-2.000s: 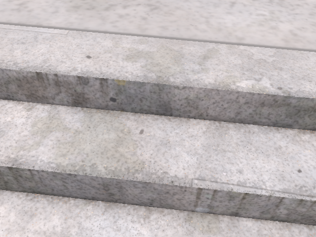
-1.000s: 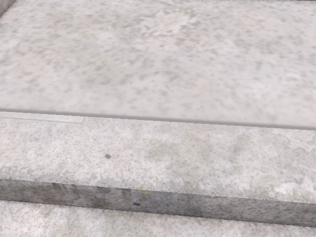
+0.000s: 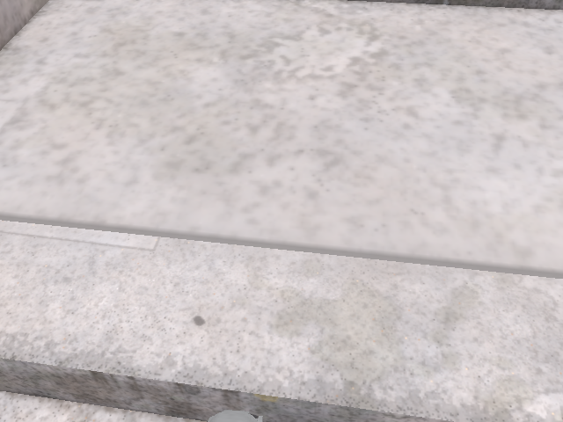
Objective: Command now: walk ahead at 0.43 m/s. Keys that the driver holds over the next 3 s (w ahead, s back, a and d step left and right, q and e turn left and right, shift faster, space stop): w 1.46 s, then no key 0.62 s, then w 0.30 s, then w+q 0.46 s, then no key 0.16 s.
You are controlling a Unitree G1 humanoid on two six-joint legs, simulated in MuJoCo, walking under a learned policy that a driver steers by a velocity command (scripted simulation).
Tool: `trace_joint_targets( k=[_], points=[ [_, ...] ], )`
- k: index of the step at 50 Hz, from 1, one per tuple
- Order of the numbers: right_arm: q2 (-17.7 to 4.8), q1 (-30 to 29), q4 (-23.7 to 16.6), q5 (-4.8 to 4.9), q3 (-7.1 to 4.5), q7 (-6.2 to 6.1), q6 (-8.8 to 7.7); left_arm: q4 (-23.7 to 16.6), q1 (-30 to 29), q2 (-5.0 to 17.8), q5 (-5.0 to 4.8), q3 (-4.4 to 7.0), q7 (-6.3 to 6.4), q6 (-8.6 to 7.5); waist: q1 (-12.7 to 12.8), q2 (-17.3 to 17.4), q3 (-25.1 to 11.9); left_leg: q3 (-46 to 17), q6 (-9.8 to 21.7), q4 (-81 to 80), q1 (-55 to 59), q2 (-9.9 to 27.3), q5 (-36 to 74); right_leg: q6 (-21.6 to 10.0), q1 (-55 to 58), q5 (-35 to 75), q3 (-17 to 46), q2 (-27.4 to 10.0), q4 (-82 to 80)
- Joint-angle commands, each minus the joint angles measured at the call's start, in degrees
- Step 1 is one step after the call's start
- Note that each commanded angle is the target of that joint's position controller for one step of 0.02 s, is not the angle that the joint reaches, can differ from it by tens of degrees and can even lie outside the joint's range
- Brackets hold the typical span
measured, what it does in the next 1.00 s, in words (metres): climbs: left foot 0.17 m higher, then right foot 0.17 m higher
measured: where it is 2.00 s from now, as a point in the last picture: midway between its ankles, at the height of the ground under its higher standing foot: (304, 167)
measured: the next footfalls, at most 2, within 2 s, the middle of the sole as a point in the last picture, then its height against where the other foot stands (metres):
left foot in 0.16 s outside the picture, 0.17 m higher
right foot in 0.72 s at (363, 327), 0.17 m higher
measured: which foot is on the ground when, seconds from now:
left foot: up 0.00-0.14, down 0.16-0.72, up 0.74-1.00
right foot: down 0.00-0.20, up 0.22-0.70, down 0.72-1.00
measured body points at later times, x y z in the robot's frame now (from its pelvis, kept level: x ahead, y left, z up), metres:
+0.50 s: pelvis +0.27 +0.04 +0.16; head +0.25 +0.07 +0.61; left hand +0.48 +0.20 +0.07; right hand +0.16 -0.13 +0.01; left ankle +0.23 +0.12 -0.57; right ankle +0.36 -0.12 -0.24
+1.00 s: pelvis +0.56 -0.02 +0.33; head +0.54 -0.02 +0.78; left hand +0.53 +0.20 +0.18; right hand +0.73 -0.23 +0.23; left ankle +0.61 +0.17 -0.23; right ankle +0.56 -0.08 -0.40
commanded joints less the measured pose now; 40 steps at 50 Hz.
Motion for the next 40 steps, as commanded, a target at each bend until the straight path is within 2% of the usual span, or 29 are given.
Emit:
trace_joint_targets(
  k=[1, 2, 3, 4, 5, 6, 7, 8, 9, 10, 11, 12, 13, 14, 15, 17, 19, 21, 25, 27, 28, 30, 32, 34, 36, 37, 38, 39, 40],
  points=[
    [4.3, -7.4, -11.4, -1.23, 4.14, 0.04, -0.04, -3.0, -4.9, 2.8, 0.19, -1.09, 0.33, -1.07, -4.0, -4.2, 16.0, -1.5, -0.2, 0.8, -20.8, 3.5, 1.4, -7.6, -10.1, 2.5, 8.8, -16.2, -15.5],
    [2.1, -12.4, -15.8, -1.83, 4.87, 0.53, -0.54, -3.0, -7.1, 3.0, -1.96, -1.61, 0.84, -1.35, -5.4, -3.8, 17.0, 3.3, -0.8, -17.5, -11.9, 5.9, 4.9, -6.1, -20.4, 1.0, 3.2, -11.8, -19.2],
    [0.1, -15.7, -16.6, -2.66, 5.31, 1.01, -0.51, -3.6, -4.4, 3.0, -2.62, -1.62, 1.42, -2.41, -3.0, -2.6, 13.0, 14.7, -1.5, -29.9, 7.6, 5.9, 12.2, -9.4, -31.8, 3.9, 2.2, -11.2, -27.5],
    [3.1, -22.4, -19.7, -3.17, 6.82, 0.37, -1.03, -1.3, 1.2, 5.3, -4.06, -1.02, 2.06, -2.71, -1.2, -3.7, 8.2, 17.4, -0.7, -39.6, 26.0, 6.9, 13.0, -9.9, -34.9, 9.8, 3.1, -12.5, -33.6],
    [1.9, -21.9, -20.1, -2.72, 5.73, 0.15, -1.57, -0.5, 2.9, 7.8, -4.74, -0.90, 1.93, -3.44, -2.8, -6.5, 1.4, 21.6, 0.6, -43.5, 39.2, 2.0, 11.2, -10.3, -28.2, 43.5, 1.6, -11.2, -28.0],
    [-1.7, -17.2, -19.3, -1.39, 4.00, -0.16, -1.89, 0.4, 5.7, 10.9, -2.89, -0.71, 1.18, -3.84, -6.2, -12.7, -4.7, 23.6, 1.9, -44.7, 45.6, -2.9, 3.5, -10.0, -18.1, 82.2, -0.8, -11.6, -17.2],
    [-6.6, -7.1, -16.9, -0.86, 1.67, -0.16, -1.41, 0.0, 5.2, 16.5, -2.10, 0.64, 1.09, -3.63, -11.9, -20.6, -9.3, 19.8, 3.7, -52.7, 46.1, -4.7, -2.6, -9.3, -2.5, 106.1, 0.8, -13.6, -7.4],
    [-10.4, 1.1, -14.6, -1.51, -0.31, 0.08, -0.59, -0.5, 1.3, 19.7, -2.06, 2.02, 1.51, -2.49, -16.7, -24.9, -10.5, 13.5, 5.2, -65.0, 42.9, -4.2, -5.5, -7.2, 10.7, 111.9, 2.0, -15.3, 3.3],
    [-14.5, 10.7, -10.8, -3.23, -2.22, 0.62, 0.00, -2.8, -2.3, 18.4, -1.21, 2.36, 2.31, -2.32, -19.3, -21.6, -13.1, -1.8, 7.8, -71.1, 52.6, -0.2, -4.0, -6.6, 5.6, 102.8, 5.9, -15.4, 17.3],
    [-20.8, 20.8, -5.0, -5.10, -4.60, 0.75, 1.35, -4.7, 1.9, 7.2, -0.68, 0.77, 0.65, -3.97, -15.0, 9.3, -21.7, -34.3, 17.1, -91.4, 72.7, 14.6, -4.5, -4.7, -16.3, 54.6, 9.3, -4.0, 37.3],
    [-19.7, 25.1, -1.7, -6.50, -4.69, -0.94, 2.61, -4.4, -3.0, 4.9, -0.83, 1.14, -1.93, -6.65, -15.9, 13.5, -24.9, -60.5, 18.8, -113.5, 71.4, 21.9, -15.3, -3.8, -24.9, 14.7, 20.0, 7.3, 70.5],
    [-11.3, 19.9, 0.7, -5.68, -2.28, -1.15, 2.27, -10.3, -11.8, 1.4, -2.89, 1.64, -4.43, -7.48, -11.6, 10.5, -13.3, -55.6, 13.9, -114.5, 61.7, 22.5, -19.9, -5.4, -37.5, 12.1, 26.6, 6.5, 90.7],
    [-4.4, 15.2, 3.4, -4.85, -0.64, -0.36, 1.80, -17.3, -22.6, -1.2, -3.11, 0.26, -4.80, -6.69, -8.1, 6.1, -2.0, -41.7, 9.6, -109.1, 50.4, 20.5, -18.7, -8.1, -46.2, 11.8, 21.9, 4.0, 97.5],
    [0.0, 13.4, 6.5, -4.54, 0.07, 0.48, 1.03, -20.8, -26.8, -1.8, -2.49, -0.48, -4.81, -6.07, -5.3, 0.4, 4.3, -29.0, 6.8, -105.2, 44.8, 18.0, -11.3, -10.0, -51.7, 12.3, 19.5, 3.0, 102.6],
    [3.3, 12.0, 8.6, -5.02, 0.69, 1.17, 0.37, -21.0, -23.6, -3.1, -2.31, -1.15, -4.69, -5.21, -1.6, -2.5, 4.1, -19.0, 3.3, -103.0, 43.6, 14.5, -5.1, -11.3, -53.8, 14.3, 19.9, 2.0, 104.7],
    [5.2, 9.1, 9.0, -5.54, 0.94, 2.17, 0.46, -19.4, -16.9, -5.4, -3.12, -3.07, -4.88, -4.24, 3.5, -3.4, 5.0, -4.3, -0.2, -102.1, 41.5, 11.2, 5.0, -12.2, -57.9, 17.0, 20.1, 1.3, 104.3],
    [3.8, 6.9, 8.2, -6.37, 1.27, 2.28, 0.18, -20.1, -17.5, -3.8, -3.82, -3.80, -3.79, -2.64, 5.1, -2.3, 7.1, 4.0, -0.1, -105.3, 35.4, 9.5, 4.5, -9.2, -60.7, 19.6, 16.7, 0.1, 97.2],
    [1.3, 10.0, 9.8, -6.75, 1.77, 2.00, -0.73, -21.1, -21.7, -3.8, -2.78, -4.18, -2.41, -1.35, 3.4, 1.6, 6.2, 6.5, 2.3, -107.9, 32.5, 8.7, 7.0, -6.3, -61.4, 25.0, 10.0, 1.1, 100.2],
    [-2.5, 22.7, 13.4, -4.57, 1.36, 0.31, 0.01, -27.1, -34.3, -6.2, -2.94, -6.32, -1.33, -1.90, -2.4, 2.1, 10.1, 0.3, 1.8, -109.6, 47.7, 11.3, 3.9, -4.2, -82.1, 18.0, 9.0, -1.3, 100.2],
    [-2.2, 27.6, 13.4, -4.40, 1.57, -1.27, 0.74, -30.6, -41.7, -4.2, -3.27, -6.76, -1.88, -3.21, -5.7, 1.6, 8.1, -2.4, 1.8, -112.2, 52.3, 12.6, 6.2, -2.8, -82.7, 19.0, 6.4, -3.3, 89.5],
    [-4.5, 29.4, 13.3, -4.06, 0.69, -2.70, 0.89, -32.7, -46.2, -4.7, -3.14, -7.87, -2.13, -3.37, -6.6, 2.7, 6.3, -4.7, 4.2, -121.2, 52.5, 16.1, 8.3, -1.8, -78.1, 12.9, -0.3, -6.5, 84.1],
    [-5.9, 32.7, 14.8, -2.48, -0.14, -4.54, 1.55, -34.8, -50.1, -4.0, -2.46, -7.82, -2.54, -3.33, -7.7, 2.1, 5.3, -4.4, 5.2, -124.3, 63.0, 16.8, 14.9, -1.1, -74.7, 8.8, -2.7, -9.8, 74.4],
    [-5.1, 31.3, 14.3, -2.22, 0.04, -4.02, 1.67, -34.0, -50.4, -4.7, -2.84, -7.54, -4.27, -3.70, -5.8, 4.0, 3.3, 2.9, 5.4, -123.1, 66.1, 16.2, 40.1, -3.7, -60.5, 3.4, -7.4, -8.3, 62.7],
    [-7.7, 33.5, 14.7, -3.68, -0.13, -2.78, 1.20, -33.4, -45.3, -1.3, -3.52, -5.44, -5.03, -4.80, -1.1, 10.9, -2.5, 6.4, 5.9, -113.9, 66.9, 14.9, 87.7, -7.3, -37.3, -8.5, -12.8, 0.6, 52.0],
    [-13.4, 25.4, 12.4, -4.96, -1.63, -2.43, 0.66, -27.7, -25.0, 8.4, -2.85, -0.71, -4.90, -4.34, 10.2, 18.6, -11.6, 5.6, 5.1, -95.3, 70.0, 15.4, 109.8, -11.6, -19.9, -1.7, 1.6, -0.9, 42.1],
    [-9.0, 27.9, 10.6, -3.95, -1.48, -1.60, -0.72, -23.6, -15.5, 11.7, -0.82, 1.01, -4.40, -3.65, 8.8, 3.1, -21.0, 4.3, 3.2, -78.7, 50.7, 8.4, 96.5, -17.5, 1.4, -12.1, 25.1, -9.4, 31.2],
    [-5.1, 24.7, 10.1, -3.92, -1.00, -0.17, -2.68, -19.3, -6.4, 17.8, -0.35, 3.41, -2.76, -1.65, 9.7, -15.8, -24.5, -1.4, 1.3, -58.1, 38.5, -2.8, 27.2, -21.7, 12.8, -17.6, 51.7, -17.7, 2.4],
    [-3.4, 23.8, 10.2, -3.51, -1.87, 1.95, -3.59, -17.9, -7.7, 14.0, 0.96, 2.45, -1.19, -1.00, 7.9, -15.1, -22.7, -10.8, -0.1, -29.3, 30.5, -7.0, 12.7, -20.6, 8.4, -15.3, 62.7, -21.5, -6.0],
    [-0.9, 15.4, 5.0, -2.51, -1.71, 3.05, -3.47, -16.6, -14.1, 6.0, 0.21, 0.08, -1.97, -1.55, 3.3, -9.1, -10.7, -11.7, 1.9, -18.9, 22.6, -4.7, 12.5, -15.2, -3.6, -14.2, 52.6, -20.5, -3.4]
  ],
)
Over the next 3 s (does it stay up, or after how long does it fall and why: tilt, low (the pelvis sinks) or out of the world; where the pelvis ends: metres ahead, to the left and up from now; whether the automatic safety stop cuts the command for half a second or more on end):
stays up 1.36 0.12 0.33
